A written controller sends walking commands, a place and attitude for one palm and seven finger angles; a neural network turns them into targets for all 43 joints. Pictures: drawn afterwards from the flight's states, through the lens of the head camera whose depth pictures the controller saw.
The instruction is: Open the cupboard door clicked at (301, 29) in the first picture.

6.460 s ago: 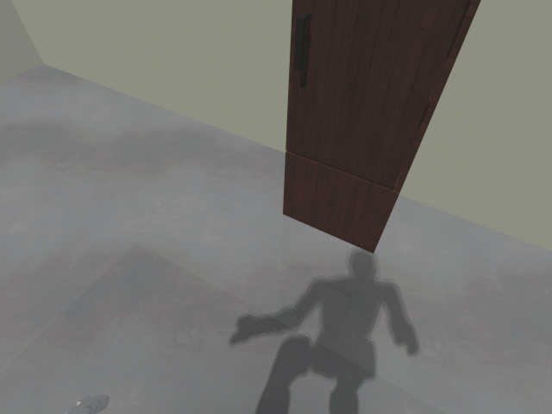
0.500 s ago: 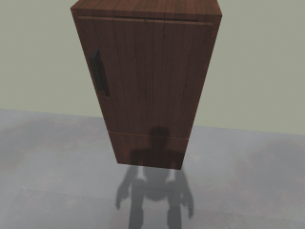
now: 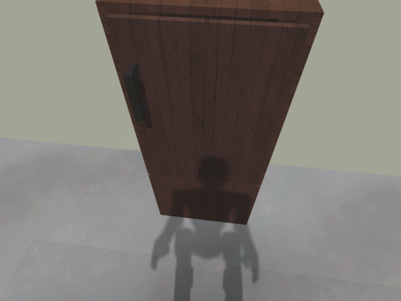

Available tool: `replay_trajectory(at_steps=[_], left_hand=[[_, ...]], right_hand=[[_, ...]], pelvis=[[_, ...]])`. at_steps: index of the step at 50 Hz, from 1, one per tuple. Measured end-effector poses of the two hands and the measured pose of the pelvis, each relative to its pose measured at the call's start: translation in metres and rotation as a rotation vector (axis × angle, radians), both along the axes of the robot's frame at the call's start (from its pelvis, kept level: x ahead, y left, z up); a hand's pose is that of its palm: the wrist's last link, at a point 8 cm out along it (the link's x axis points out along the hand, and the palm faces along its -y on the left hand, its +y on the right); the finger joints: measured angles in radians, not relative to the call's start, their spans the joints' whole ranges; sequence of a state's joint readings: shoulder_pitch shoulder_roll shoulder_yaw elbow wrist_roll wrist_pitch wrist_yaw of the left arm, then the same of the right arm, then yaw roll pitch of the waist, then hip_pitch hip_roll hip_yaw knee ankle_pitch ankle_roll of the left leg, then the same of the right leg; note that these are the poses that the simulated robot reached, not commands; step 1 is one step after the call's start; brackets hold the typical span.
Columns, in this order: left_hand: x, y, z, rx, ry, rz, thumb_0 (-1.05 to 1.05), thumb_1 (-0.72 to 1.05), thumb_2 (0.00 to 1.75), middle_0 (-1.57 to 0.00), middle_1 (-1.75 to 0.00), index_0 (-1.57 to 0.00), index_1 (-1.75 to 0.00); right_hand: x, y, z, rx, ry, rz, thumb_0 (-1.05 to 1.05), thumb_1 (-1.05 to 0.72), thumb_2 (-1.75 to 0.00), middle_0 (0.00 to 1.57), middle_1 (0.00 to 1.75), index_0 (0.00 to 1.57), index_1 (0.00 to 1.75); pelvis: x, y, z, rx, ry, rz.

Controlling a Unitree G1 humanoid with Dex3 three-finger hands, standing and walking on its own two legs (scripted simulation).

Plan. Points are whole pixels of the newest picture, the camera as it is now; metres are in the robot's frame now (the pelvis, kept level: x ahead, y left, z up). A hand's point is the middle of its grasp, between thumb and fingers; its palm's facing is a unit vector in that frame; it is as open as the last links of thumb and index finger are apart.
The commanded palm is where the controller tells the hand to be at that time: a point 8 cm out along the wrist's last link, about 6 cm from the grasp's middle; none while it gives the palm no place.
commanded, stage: come to a stop and stand still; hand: left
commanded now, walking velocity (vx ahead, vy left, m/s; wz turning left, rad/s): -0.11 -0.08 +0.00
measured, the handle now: (137, 93) +0.56 +0.21 +0.09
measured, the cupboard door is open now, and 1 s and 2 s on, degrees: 0 0 0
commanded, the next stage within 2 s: look again from close up in 0.86 s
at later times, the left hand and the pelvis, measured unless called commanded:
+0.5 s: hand out of the picture +0.06 +0.20 -0.16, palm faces +0.00 -0.97 -0.23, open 7.4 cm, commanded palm none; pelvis +0.01 +0.02 +0.01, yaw -2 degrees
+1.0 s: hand out of the picture +0.03 +0.20 -0.16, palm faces -0.02 -0.97 -0.24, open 7.4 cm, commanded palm none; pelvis +0.00 +0.01 +0.01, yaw -1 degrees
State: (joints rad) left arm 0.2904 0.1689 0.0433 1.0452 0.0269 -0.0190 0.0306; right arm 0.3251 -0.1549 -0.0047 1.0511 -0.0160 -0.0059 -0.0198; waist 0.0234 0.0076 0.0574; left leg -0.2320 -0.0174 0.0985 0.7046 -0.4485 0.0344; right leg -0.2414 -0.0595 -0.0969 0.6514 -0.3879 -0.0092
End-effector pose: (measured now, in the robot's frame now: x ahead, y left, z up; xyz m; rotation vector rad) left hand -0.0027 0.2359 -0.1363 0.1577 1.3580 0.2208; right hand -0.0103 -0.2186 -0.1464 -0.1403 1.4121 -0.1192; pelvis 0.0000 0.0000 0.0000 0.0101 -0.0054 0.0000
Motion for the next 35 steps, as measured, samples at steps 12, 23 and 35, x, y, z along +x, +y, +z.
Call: replay_trajectory(at_steps=[12,23,35], left_hand=[[0.028,0.026,-0.006,-0.019,0.022,-0.023,0.0,0.91,0.9,-0.2,-0.3,-0.2,-0.3],[0.056,0.017,0.012,-0.002,-0.084,-0.088,0.0,0.91,0.9,-0.2,-0.3,-0.2,-0.3],[0.042,0.01,0.012,-0.002,-0.097,-0.115,0.0,0.92,0.9,-0.21,-0.3,-0.2,-0.3]], right_hand=[[0.066,0.017,0.014,-0.052,-0.142,0.004,0.01,-0.93,-0.9,0.2,0.3,0.2,0.3],[0.075,0.012,0.018,-0.024,-0.197,-0.028,0.0,-0.92,-0.9,0.2,0.3,0.2,0.3],[0.032,0.003,0.013,-0.016,-0.151,-0.022,0.0,-0.91,-0.9,0.2,0.3,0.2,0.3]], pelvis=[[0.015,0.026,0.003,0.015,0.002,-0.022],[0.007,0.017,0.012,0.004,0.001,-0.03],[-0.003,0.015,0.009,-0.009,-0.014,-0.017]])
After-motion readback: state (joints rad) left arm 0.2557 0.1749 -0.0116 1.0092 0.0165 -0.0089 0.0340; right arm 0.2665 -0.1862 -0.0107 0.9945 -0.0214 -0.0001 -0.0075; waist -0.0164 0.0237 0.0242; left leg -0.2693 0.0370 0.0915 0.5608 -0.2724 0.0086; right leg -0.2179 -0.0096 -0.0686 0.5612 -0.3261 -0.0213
